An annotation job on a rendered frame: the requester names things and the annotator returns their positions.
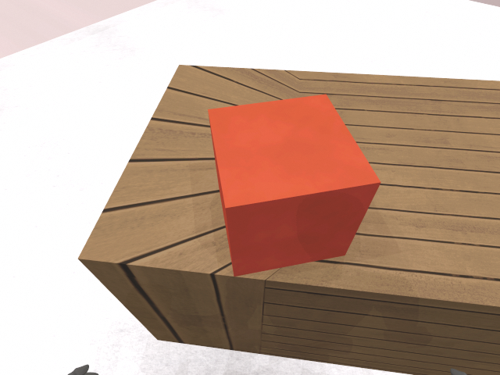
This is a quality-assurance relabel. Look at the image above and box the pedestal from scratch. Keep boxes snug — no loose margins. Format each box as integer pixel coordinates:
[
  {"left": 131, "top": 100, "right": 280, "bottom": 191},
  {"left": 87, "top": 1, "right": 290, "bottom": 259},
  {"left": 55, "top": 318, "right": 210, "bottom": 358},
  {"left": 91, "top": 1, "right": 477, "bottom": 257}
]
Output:
[{"left": 78, "top": 65, "right": 500, "bottom": 375}]

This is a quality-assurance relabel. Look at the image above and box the carton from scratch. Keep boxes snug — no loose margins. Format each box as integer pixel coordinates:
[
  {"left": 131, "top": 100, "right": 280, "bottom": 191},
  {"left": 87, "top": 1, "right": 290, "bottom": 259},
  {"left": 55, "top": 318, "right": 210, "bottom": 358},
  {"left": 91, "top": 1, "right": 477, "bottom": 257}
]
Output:
[{"left": 208, "top": 95, "right": 381, "bottom": 277}]

